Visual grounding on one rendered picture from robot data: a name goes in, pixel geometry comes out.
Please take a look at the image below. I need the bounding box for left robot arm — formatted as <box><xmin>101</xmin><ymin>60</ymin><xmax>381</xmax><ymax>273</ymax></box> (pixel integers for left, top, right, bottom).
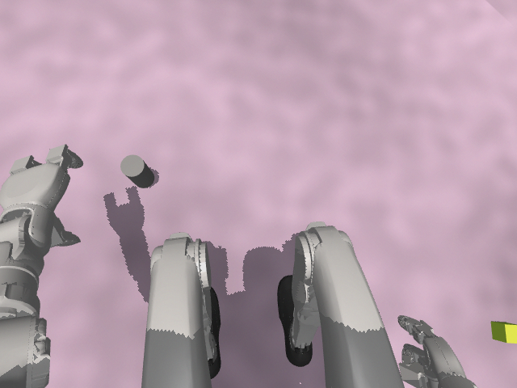
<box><xmin>0</xmin><ymin>204</ymin><xmax>55</xmax><ymax>388</ymax></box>

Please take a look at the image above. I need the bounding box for right robot hand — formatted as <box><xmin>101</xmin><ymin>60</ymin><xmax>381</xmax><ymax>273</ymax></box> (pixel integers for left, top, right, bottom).
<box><xmin>397</xmin><ymin>315</ymin><xmax>467</xmax><ymax>388</ymax></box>

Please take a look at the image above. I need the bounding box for right robot foot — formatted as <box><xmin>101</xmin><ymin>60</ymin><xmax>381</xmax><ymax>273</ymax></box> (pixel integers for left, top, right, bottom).
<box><xmin>277</xmin><ymin>275</ymin><xmax>313</xmax><ymax>367</ymax></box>

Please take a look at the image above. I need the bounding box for left robot foot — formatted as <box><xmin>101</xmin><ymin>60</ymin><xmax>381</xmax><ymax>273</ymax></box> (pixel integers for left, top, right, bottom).
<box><xmin>208</xmin><ymin>287</ymin><xmax>221</xmax><ymax>379</ymax></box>

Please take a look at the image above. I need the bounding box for left robot hand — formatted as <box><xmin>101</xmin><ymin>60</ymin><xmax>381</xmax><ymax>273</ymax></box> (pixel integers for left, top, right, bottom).
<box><xmin>0</xmin><ymin>144</ymin><xmax>83</xmax><ymax>248</ymax></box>

